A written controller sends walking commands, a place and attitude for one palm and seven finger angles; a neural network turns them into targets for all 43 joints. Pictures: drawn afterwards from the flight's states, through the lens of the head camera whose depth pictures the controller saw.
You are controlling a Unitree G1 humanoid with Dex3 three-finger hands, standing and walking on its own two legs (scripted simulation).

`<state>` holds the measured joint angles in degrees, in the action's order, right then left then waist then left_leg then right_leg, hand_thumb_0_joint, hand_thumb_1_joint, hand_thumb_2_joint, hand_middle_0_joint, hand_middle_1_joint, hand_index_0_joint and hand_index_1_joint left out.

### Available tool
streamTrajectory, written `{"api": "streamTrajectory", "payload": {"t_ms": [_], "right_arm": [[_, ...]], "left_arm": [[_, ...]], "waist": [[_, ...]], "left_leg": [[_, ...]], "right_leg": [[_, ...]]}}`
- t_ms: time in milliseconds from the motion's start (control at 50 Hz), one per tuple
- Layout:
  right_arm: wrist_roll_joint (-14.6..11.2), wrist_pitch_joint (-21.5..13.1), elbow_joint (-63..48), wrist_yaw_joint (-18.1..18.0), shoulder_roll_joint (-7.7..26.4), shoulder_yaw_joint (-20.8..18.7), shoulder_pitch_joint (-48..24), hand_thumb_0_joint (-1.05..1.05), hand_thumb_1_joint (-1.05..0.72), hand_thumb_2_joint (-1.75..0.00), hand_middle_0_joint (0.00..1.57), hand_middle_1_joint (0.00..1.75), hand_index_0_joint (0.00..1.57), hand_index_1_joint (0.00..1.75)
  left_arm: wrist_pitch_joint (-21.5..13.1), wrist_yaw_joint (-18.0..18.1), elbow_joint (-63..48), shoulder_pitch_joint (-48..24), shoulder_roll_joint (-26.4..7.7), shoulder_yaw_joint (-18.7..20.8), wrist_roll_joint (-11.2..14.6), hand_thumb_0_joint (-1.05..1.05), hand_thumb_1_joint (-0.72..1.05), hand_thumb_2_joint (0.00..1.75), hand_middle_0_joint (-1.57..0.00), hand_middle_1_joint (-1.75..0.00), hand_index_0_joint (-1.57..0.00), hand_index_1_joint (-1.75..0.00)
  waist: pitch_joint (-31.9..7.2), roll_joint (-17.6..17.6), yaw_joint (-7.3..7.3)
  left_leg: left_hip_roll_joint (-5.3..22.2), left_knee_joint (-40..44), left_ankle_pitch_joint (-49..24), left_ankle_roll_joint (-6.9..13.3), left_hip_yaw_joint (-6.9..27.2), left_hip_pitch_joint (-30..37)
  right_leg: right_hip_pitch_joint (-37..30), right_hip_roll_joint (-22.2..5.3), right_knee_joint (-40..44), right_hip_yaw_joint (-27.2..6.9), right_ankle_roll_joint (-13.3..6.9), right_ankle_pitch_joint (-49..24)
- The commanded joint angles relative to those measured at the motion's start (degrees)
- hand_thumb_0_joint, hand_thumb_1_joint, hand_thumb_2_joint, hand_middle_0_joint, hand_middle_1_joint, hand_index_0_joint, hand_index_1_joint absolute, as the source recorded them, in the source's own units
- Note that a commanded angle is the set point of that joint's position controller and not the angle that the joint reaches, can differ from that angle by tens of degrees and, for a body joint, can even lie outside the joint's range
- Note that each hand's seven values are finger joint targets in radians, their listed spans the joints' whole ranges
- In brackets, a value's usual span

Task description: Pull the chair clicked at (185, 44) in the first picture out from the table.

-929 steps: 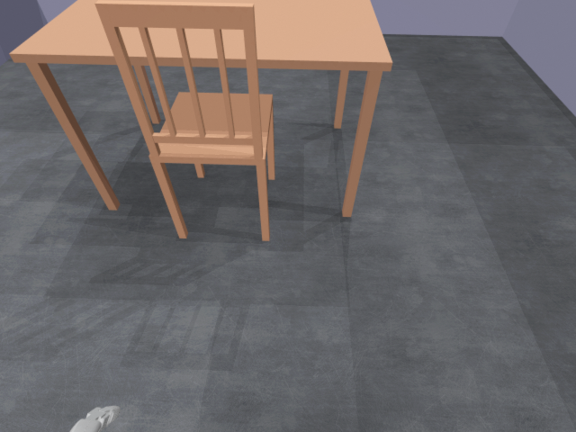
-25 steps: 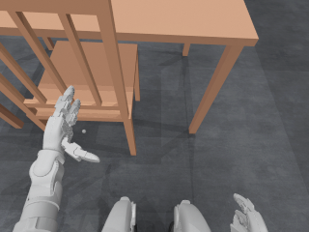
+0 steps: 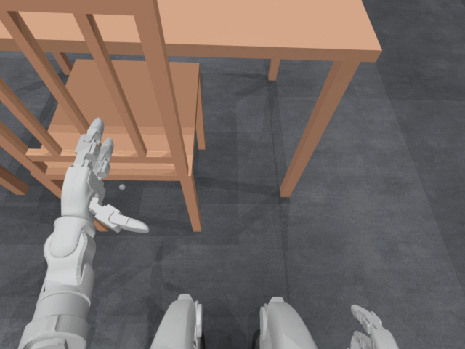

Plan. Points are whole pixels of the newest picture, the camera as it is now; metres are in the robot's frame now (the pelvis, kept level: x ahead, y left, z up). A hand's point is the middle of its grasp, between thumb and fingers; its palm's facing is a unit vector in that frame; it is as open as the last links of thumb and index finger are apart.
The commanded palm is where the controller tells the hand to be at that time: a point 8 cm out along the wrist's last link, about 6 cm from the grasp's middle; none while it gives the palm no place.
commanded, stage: aim the fingers beside a spindle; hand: left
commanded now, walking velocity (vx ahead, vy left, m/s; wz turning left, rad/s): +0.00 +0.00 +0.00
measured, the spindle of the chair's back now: (65, 100) +0.52 +0.31 +0.06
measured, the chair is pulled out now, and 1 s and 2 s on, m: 0.00 0.00 0.00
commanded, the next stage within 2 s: push the fingers through the gap in 1.82 s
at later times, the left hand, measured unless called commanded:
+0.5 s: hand (115, 190) +0.37 +0.21 +0.02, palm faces +0.03 -1.00 -0.03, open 17.0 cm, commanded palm +0.35 +0.25 +0.03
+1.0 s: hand (117, 190) +0.37 +0.20 +0.03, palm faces +0.00 -1.00 -0.04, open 17.0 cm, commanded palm +0.35 +0.24 +0.03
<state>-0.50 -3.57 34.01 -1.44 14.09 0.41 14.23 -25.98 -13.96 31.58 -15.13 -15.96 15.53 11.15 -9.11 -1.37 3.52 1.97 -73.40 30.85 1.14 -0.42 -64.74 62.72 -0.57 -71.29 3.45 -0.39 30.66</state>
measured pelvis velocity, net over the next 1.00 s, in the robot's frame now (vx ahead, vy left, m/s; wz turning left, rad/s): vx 0.00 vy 0.01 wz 0.00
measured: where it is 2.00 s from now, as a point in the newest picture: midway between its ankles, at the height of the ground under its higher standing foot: outside the picture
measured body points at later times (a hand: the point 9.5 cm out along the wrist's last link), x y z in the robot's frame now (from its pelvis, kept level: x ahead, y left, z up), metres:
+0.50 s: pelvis +0.00 +0.00 +0.00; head +0.11 +0.02 +0.43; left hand +0.36 +0.26 +0.02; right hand +0.13 -0.25 -0.11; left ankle +0.03 +0.11 -0.62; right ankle +0.03 -0.12 -0.62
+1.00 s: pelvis +0.00 +0.01 +0.00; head +0.11 +0.02 +0.44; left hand +0.36 +0.25 +0.03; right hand +0.14 -0.24 -0.10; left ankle +0.03 +0.11 -0.62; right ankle +0.03 -0.12 -0.62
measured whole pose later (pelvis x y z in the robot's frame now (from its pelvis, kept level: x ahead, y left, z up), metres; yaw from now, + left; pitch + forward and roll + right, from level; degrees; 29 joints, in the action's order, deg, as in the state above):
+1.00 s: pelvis +0.00 +0.01 +0.00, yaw +0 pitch +22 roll -3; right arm -0.7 -2.7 33.6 -1.3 14.0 0.9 13.8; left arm -25.7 -13.2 31.0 -13.7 -15.7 13.3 11.2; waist -9.7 -1.5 3.0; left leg 1.4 -72.9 31.0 1.8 -0.2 -64.1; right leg 61.5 -0.9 -70.0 3.6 0.3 30.6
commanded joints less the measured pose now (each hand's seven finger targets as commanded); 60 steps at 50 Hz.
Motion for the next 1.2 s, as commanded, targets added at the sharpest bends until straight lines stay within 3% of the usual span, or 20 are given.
{"api": "streamTrajectory", "payload": {"t_ms": [0, 80, 200, 300, 380, 520, 640, 680, 700, 720, 800, 820, 840, 900, 940, 980, 1020, 1060, 1100, 1180], "right_arm": [[-0.28, -2.11, -6.0, -1.08, 8.95, -2.99, 1.78, 0.0, -0.9, -0.9, 0.2, 0.3, 0.2, 0.3], [-0.34, -2.25, -5.82, -1.28, 9.24, -3.01, 1.76, 0.0, -0.9, -0.9, 0.2, 0.3, 0.2, 0.3], [0.06, -2.77, -6.32, -1.15, 9.36, -3.41, 2.06, 0.0, -0.9, -0.9, 0.2, 0.3, 0.2, 0.3], [-0.14, -1.7, -6.18, -0.88, 9.14, -3.11, 1.94, 0.0, -0.9, -0.9, 0.2, 0.3, 0.2, 0.3], [-0.3, -1.18, -6.74, -0.76, 9.16, -2.91, 1.38, 0.0, -0.9, -0.9, 0.2, 0.3, 0.2, 0.3], [0.0, -2.35, -6.62, -1.12, 9.17, -3.39, 1.68, 0.0, -0.9, -0.9, 0.2, 0.3, 0.2, 0.3], [-0.16, -2.05, -4.94, -1.3, 9.38, -3.09, 1.69, 0.0, -0.9, -0.9, 0.2, 0.3, 0.2, 0.3], [-0.09, -1.7, -5.6, -1.26, 9.49, -3.08, 1.42, 0.0, -0.9, -0.9, 0.2, 0.3, 0.2, 0.3], [-0.08, -1.53, -6.16, -1.21, 9.67, -3.07, 1.51, 0.0, -0.9, -0.9, 0.2, 0.3, 0.2, 0.3], [-0.05, -1.36, -7.0, -1.03, 9.26, -2.98, 1.19, 0.0, -0.9, -0.9, 0.2, 0.3, 0.2, 0.3], [0.09, -1.67, -7.97, -0.52, 8.76, -3.37, 1.22, 0.0, -0.9, -0.9, 0.2, 0.3, 0.2, 0.3], [0.03, -1.59, -7.86, -0.47, 8.79, -3.49, 1.37, 0.0, -0.9, -0.9, 0.2, 0.3, 0.2, 0.3], [-0.03, -1.6, -7.68, -0.4, 8.52, -3.33, 1.22, 0.0, -0.9, -0.9, 0.2, 0.3, 0.2, 0.3], [-0.26, -1.33, -6.23, -0.79, 9.12, -3.37, 1.75, 0.0, -0.9, -0.9, 0.2, 0.3, 0.2, 0.3], [-0.25, -1.24, -5.88, -0.87, 9.12, -3.1, 1.43, 0.0, -0.9, -0.9, 0.2, 0.3, 0.2, 0.3], [-0.24, -1.49, -5.94, -0.95, 9.22, -3.27, 1.28, 0.0, -0.9, -0.9, 0.2, 0.3, 0.2, 0.3], [-0.07, -1.78, -6.54, -0.98, 9.36, -3.52, 1.34, 0.0, -0.9, -0.9, 0.2, 0.3, 0.2, 0.3], [0.11, -1.96, -6.94, -0.81, 8.93, -3.53, 1.42, 0.0, -0.9, -0.9, 0.2, 0.3, 0.2, 0.3], [0.29, -1.91, -6.67, -0.95, 9.09, -3.5, 1.41, 0.0, -0.9, -0.9, 0.2, 0.3, 0.2, 0.3], [0.12, -1.02, -6.45, -0.97, 8.46, -2.93, 0.73, 0.0, -0.9, -0.9, 0.2, 0.3, 0.2, 0.3]], "left_arm": [[-2.98, 0.26, -7.16, -15.22, -9.93, 1.96, 0.88, 0.0, -0.5, 0.3, -0.06, -0.08, -0.06, -0.08], [-3.41, -1.2, -5.38, -18.25, -10.05, 1.67, 1.19, 0.0, -0.5, 0.3, -0.06, -0.08, -0.06, -0.08], [-5.35, -1.21, -13.96, -18.14, -11.87, 2.09, 1.55, 0.0, -0.5, 0.3, -0.06, -0.08, -0.06, -0.08], [-2.52, 0.47, -7.2, -11.53, -12.14, 4.15, 1.13, 0.0, -0.5, 0.3, -0.06, -0.08, -0.06, -0.08], [-2.13, 0.31, -4.87, -12.83, -11.11, 3.64, 1.01, 0.0, -0.5, 0.3, -0.06, -0.08, -0.06, -0.08], [-5.85, -1.18, -15.21, -16.38, -10.42, 1.17, 1.71, 0.0, -0.5, 0.3, -0.06, -0.08, -0.06, -0.08], [-2.66, -0.22, -7.02, -16.16, -8.31, -0.31, 0.87, 0.0, -0.5, 0.3, -0.06, -0.08, -0.06, -0.08], [-2.1, 0.05, -5.72, -14.26, -10.84, 2.79, 0.92, 0.0, -0.5, 0.3, -0.06, -0.08, -0.06, -0.08], [-2.38, 0.27, -6.62, -13.39, -13.02, 4.58, 0.75, 0.0, -0.5, 0.3, -0.06, -0.08, -0.06, -0.08], [-2.63, 0.33, -8.32, -12.46, -12.34, 4.19, 0.67, 0.0, -0.5, 0.3, -0.06, -0.08, -0.06, -0.08], [-4.21, 0.68, -17.74, -11.01, -10.02, 1.93, 1.96, 0.0, -0.5, 0.3, -0.06, -0.08, -0.06, -0.08], [-4.28, 0.81, -18.43, -9.42, -10.68, 2.45, 1.82, 0.0, -0.5, 0.3, -0.06, -0.08, -0.06, -0.08], [-3.96, 0.71, -18.27, -10.21, -7.96, -0.41, 1.87, 0.0, -0.5, 0.3, -0.06, -0.08, -0.06, -0.08], [-2.64, 0.97, -11.39, -10.08, -8.57, 0.41, 1.02, 0.0, -0.5, 0.3, -0.06, -0.08, -0.06, -0.08], [-2.17, 0.85, -8.23, -12.69, -6.21, -1.86, 0.48, 0.0, -0.5, 0.3, -0.06, -0.08, -0.06, -0.08], [-2.42, 0.68, -8.38, -14.41, -5.77, -2.17, 0.58, 0.0, -0.5, 0.3, -0.06, -0.08, -0.06, -0.08], [-3.49, 0.67, -12.43, -14.34, -8.03, -0.44, 0.59, 0.0, -0.5, 0.3, -0.06, -0.08, -0.06, -0.08], [-4.14, 1.02, -15.9, -14.43, -7.22, -1.56, 0.85, 0.0, -0.5, 0.3, -0.06, -0.08, -0.06, -0.08], [-4.61, 1.96, -17.41, -13.84, -11.29, 1.77, 0.73, 0.0, -0.5, 0.3, -0.06, -0.08, -0.06, -0.08], [-3.4, 2.91, -11.81, -11.74, -11.41, 3.25, 0.39, 0.0, -0.5, 0.3, -0.06, -0.08, -0.06, -0.08]], "waist": [[-19.11, 0.12, 1.22], [-19.76, -0.71, 1.4], [-28.85, -7.5, -0.19], [-22.09, -0.59, -0.27], [-18.44, 0.43, 0.18], [-27.01, -5.36, 0.41], [-19.22, -1.45, 1.95], [-19.74, -1.2, 0.48], [-21.75, -1.85, -0.66], [-23.36, -4.21, -1.35], [-29.43, -4.79, -0.88], [-29.11, -5.07, -1.18], [-27.53, -4.87, 0.1], [-19.74, 0.26, 1.52], [-16.8, -0.07, 2.12], [-17.48, -1.38, 1.88], [-23.15, -5.04, 0.27], [-26.53, -5.76, -0.09], [-28.1, -5.49, -0.59], [-22.15, -1.0, -0.09]], "left_leg": [[-1.29, 9.78, -11.0, 0.18, 2.72, 13.1], [-1.5, 9.07, -9.7, 0.27, 2.49, 12.94], [-0.88, 9.49, -19.09, -0.64, 3.79, 23.58], [-1.19, 9.79, -15.78, -0.15, 3.04, 15.57], [-1.53, 9.83, -11.47, 0.03, 2.48, 12.12], [-0.82, 9.69, -18.29, -0.55, 3.93, 22.49], [-0.96, 9.8, -13.29, -0.38, 4.25, 17.1], [-1.31, 9.63, -12.58, -0.3, 3.6, 15.02], [-1.26, 9.75, -14.24, -0.41, 3.7, 15.9], [-1.41, 10.19, -16.12, -0.68, 3.52, 17.83], [-0.67, 9.97, -24.53, -0.94, 4.07, 24.75], [-0.55, 10.25, -24.93, -1.07, 4.0, 25.23], [-0.62, 10.23, -23.77, -0.91, 3.92, 24.53], [-0.56, 10.21, -17.35, -0.43, 4.1, 18.22], [-0.92, 10.37, -13.0, -0.43, 4.22, 15.93], [-1.11, 10.24, -11.68, -0.44, 4.03, 16.41], [-0.99, 10.17, -15.9, -0.82, 4.2, 20.81], [-0.87, 10.23, -19.87, -1.04, 4.42, 24.47], [-0.75, 9.72, -21.86, -0.98, 4.38, 24.17], [-1.23, 10.03, -16.6, -0.42, 3.24, 17.04]], "right_leg": [[-9.93, 1.58, 10.44, -2.01, -0.75, -9.24], [-9.2, 1.42, 10.69, -2.38, -0.85, -8.04], [-8.82, 1.52, 8.88, -1.45, -1.47, -13.31], [-11.15, 1.63, 9.63, -1.56, -0.93, -12.94], [-10.56, 1.53, 10.36, -1.87, -0.88, -10.0], [-9.04, 1.69, 9.24, -1.22, -1.29, -12.95], [-5.91, 1.55, 9.76, -0.62, -0.96, -9.73], [-7.78, 1.45, 9.65, -0.99, -1.08, -9.7], [-8.66, 1.5, 8.94, -0.98, -1.4, -10.64], [-9.3, 1.41, 8.8, -0.99, -1.51, -11.95], [-11.29, 1.7, 8.52, -0.66, -1.36, -17.43], [-11.4, 1.74, 8.95, -0.73, -1.27, -17.67], [-10.89, 1.69, 9.3, -0.63, -1.05, -17.22], [-8.37, 1.88, 9.86, -0.4, -0.9, -13.01], [-6.32, 1.68, 9.94, -0.33, -0.9, -9.83], [-5.74, 1.5, 10.01, -0.46, -1.06, -8.74], [-6.42, 1.35, 9.14, -0.58, -1.48, -10.95], [-7.93, 1.36, 9.19, -0.56, -1.51, -13.32], [-9.25, 1.57, 8.61, -0.79, -1.45, -15.05], [-11.43, 1.59, 9.65, -1.33, -0.87, -13.58]]}}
